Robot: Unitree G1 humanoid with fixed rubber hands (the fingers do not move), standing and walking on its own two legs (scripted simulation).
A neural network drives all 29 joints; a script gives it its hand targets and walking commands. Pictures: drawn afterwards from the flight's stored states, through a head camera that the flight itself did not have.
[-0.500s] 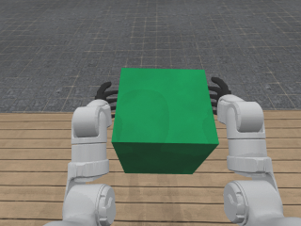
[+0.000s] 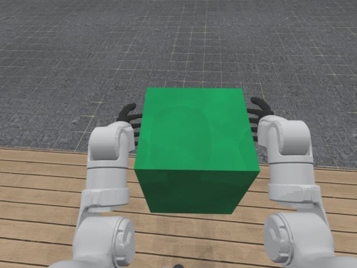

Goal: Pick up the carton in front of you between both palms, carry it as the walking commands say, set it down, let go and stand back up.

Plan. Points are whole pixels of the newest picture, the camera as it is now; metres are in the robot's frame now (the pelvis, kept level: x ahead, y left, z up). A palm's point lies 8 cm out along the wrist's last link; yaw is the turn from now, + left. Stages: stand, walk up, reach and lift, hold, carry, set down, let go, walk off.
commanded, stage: carry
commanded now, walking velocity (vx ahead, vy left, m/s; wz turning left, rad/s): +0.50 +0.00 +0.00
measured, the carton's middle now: (192, 155) +0.35 +0.02 +0.05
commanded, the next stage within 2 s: none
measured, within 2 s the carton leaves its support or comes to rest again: neither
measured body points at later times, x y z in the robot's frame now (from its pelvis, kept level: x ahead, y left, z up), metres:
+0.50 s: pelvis +0.30 +0.00 -0.03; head +0.31 +0.00 +0.42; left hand +0.68 +0.14 +0.09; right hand +0.67 -0.17 +0.10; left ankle +0.14 +0.06 -0.73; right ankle +0.44 -0.07 -0.76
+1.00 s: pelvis +0.60 +0.01 -0.06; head +0.61 +0.01 +0.39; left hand +0.96 +0.18 +0.06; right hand +0.98 -0.12 +0.06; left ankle +0.75 +0.11 -0.78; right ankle +0.43 -0.06 -0.78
